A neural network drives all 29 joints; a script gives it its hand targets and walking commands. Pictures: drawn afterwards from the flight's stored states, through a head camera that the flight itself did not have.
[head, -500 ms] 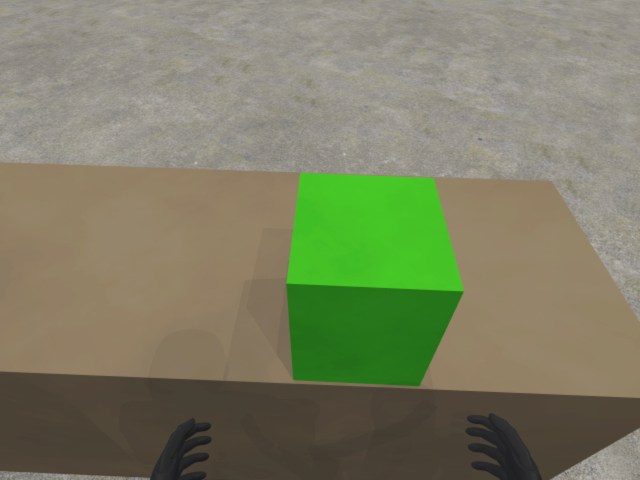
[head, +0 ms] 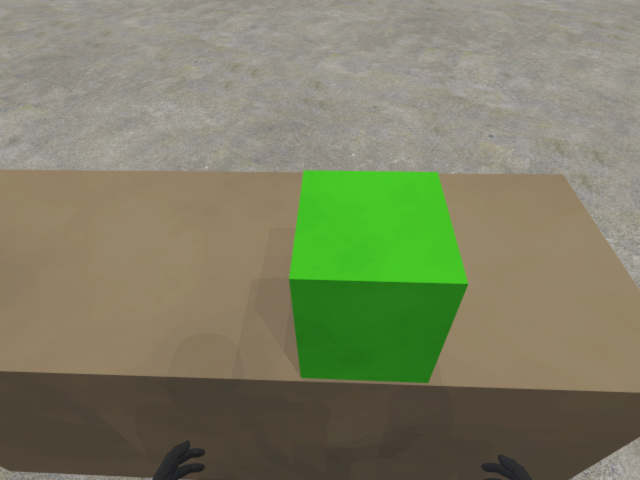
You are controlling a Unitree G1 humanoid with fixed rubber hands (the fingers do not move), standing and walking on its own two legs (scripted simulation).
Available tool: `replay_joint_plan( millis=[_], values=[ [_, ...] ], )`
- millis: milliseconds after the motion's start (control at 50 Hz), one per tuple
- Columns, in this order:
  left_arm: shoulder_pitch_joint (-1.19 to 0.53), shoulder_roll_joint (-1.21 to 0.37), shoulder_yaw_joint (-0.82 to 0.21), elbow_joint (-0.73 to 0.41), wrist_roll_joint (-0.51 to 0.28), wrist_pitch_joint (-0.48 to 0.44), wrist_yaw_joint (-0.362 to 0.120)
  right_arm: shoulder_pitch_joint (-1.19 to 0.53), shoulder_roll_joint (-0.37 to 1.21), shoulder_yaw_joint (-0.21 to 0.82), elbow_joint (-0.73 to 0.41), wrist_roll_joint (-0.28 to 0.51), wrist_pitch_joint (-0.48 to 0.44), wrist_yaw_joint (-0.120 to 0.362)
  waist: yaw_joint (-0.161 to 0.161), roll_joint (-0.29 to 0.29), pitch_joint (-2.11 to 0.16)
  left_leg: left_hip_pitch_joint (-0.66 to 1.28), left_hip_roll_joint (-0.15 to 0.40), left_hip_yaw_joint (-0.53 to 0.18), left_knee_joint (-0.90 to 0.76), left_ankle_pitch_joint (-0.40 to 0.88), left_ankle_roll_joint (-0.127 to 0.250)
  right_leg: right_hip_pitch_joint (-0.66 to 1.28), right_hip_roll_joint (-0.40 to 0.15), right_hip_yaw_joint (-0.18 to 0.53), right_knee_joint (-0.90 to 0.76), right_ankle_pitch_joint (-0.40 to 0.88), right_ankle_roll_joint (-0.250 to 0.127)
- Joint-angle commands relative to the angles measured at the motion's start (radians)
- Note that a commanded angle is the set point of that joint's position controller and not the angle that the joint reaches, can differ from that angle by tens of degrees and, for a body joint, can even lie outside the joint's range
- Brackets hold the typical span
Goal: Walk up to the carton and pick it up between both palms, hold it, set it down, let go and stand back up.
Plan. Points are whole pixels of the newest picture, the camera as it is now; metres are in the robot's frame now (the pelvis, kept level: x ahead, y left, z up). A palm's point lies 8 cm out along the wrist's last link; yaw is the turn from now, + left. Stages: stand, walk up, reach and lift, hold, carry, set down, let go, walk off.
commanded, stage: stand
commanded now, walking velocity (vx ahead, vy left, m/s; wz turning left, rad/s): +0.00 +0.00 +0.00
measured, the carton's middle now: (366, 278) +0.42 -0.05 +0.01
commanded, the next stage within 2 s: none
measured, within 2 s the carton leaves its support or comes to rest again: neither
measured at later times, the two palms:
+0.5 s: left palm out of the picture -0.05 +0.26 -0.14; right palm out of the picture -0.02 -0.23 -0.12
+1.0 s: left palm out of the picture -0.12 +0.23 -0.14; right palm out of the picture -0.08 -0.21 -0.14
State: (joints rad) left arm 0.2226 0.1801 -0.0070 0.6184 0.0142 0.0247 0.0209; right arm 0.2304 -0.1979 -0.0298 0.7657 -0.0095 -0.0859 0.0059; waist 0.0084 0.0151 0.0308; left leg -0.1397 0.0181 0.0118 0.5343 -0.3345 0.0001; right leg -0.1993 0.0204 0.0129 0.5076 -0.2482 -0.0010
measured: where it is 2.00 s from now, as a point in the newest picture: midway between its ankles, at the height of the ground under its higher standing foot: outside the picture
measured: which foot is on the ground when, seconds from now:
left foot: down 0.00-1.00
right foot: down 0.00-1.00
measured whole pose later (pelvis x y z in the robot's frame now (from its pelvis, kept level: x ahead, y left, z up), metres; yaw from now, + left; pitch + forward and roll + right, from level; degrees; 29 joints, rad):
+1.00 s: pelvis -0.07 +0.02 +0.00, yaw +2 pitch -2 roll +1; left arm 0.42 0.14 0.00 1.06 0.01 0.03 0.01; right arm 0.40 -0.18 -0.01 0.99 -0.02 0.03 -0.01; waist 0.00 0.01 -0.06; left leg -0.29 -0.04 0.02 0.52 -0.22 0.04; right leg -0.34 -0.02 0.07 0.51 -0.18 0.02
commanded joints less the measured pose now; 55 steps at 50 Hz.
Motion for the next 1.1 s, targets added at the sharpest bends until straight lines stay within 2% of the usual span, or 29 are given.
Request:
replay_joint_plan(
  millis=[0, 120, 280, 480, 580, 720, 840, 860, 940, 980, 1080],
  values=[
    [0.028, 0.153, 0.064, -0.041, 0.005, -0.065, 0.003, 0.042, -0.153, -0.038, -0.108, 0.007, 0.019, -0.015, -0.008, -0.043, -0.11, -0.012, 0.082, -0.079, -0.061, 0.339, 0.021, 0.034, -0.111, 0.082, -0.064, 0.372, -0.017],
    [0.04, 0.162, 0.061, 0.042, 0.009, -0.076, -0.006, 0.069, -0.166, -0.028, -0.096, 0.003, 0.024, -0.016, -0.01, -0.011, 0.01, -0.085, 0.079, -0.097, -0.122, 0.241, 0.024, 0.008, -0.112, 0.088, -0.105, 0.272, -0.014],
    [0.107, 0.17, 0.045, 0.153, 0.008, -0.072, -0.005, 0.142, -0.183, -0.012, -0.053, 0.008, 0.027, -0.023, -0.004, -0.008, 0.056, -0.132, 0.073, -0.114, -0.175, 0.112, 0.028, 0.012, -0.11, 0.092, -0.138, 0.128, -0.003],
    [0.207, 0.152, 0.033, 0.268, 0.013, -0.053, -0.004, 0.188, -0.203, -0.013, 0.02, 0.013, 0.044, -0.029, 0.006, 0.006, 0.132, -0.296, 0.079, -0.167, -0.281, -0.225, 0.037, -0.005, -0.083, 0.077, -0.112, -0.057, 0.017],
    [0.251, 0.14, 0.04, 0.301, 0.015, -0.048, -0.001, 0.194, -0.2, -0.022, 0.048, 0.012, 0.056, -0.031, 0.006, 0.004, 0.154, -0.344, 0.081, -0.179, -0.301, -0.316, 0.04, -0.034, -0.073, 0.079, -0.097, -0.116, 0.021],
    [0.283, 0.137, 0.053, 0.326, 0.013, -0.042, 0.003, 0.215, -0.185, -0.031, 0.08, 0.006, 0.069, -0.033, -0.005, -0.028, 0.165, -0.315, 0.067, -0.163, -0.266, -0.339, 0.037, -0.128, -0.075, 0.112, -0.121, -0.214, 0.015],
    [0.294, 0.126, 0.063, 0.337, 0.013, -0.036, 0.006, 0.221, -0.177, -0.038, 0.1, 0.003, 0.073, -0.037, -0.007, -0.038, 0.151, -0.292, 0.067, -0.158, -0.249, -0.347, 0.036, -0.168, -0.066, 0.127, -0.12, -0.24, 0.013],
    [0.23, 0.027, 0.027, 0.363, -0.001, -0.017, -0.005, 0.198, -0.076, 0.0, 0.124, -0.013, 0.091, -0.021, -0.019, -0.043, 0.125, -0.344, 0.07, -0.203, -0.293, -0.331, 0.075, -0.167, -0.063, 0.106, -0.126, -0.207, -0.01],
    [0.286, 0.028, 0.021, 0.409, -0.003, -0.006, -0.008, 0.191, -0.11, -0.002, 0.156, -0.008, 0.101, -0.016, 0.002, 0.001, 0.1, -0.383, 0.091, -0.226, -0.344, -0.383, 0.088, -0.108, -0.048, 0.091, -0.089, -0.149, -0.018],
    [0.293, 0.03, 0.019, 0.43, -0.004, -0.01, -0.006, 0.185, -0.106, -0.001, 0.177, -0.005, 0.1, -0.016, 0.004, 0.0, 0.094, -0.373, 0.08, -0.213, -0.336, -0.359, 0.082, -0.11, -0.055, 0.103, -0.102, -0.14, -0.021],
    [0.248, 0.045, 0.02, 0.453, -0.007, -0.022, -0.001, 0.208, -0.07, 0.003, 0.228, -0.004, 0.099, -0.018, -0.02, -0.061, 0.087, -0.276, 0.038, -0.156, -0.255, -0.238, 0.064, -0.208, -0.079, 0.16, -0.19, -0.225, -0.022]
  ],
)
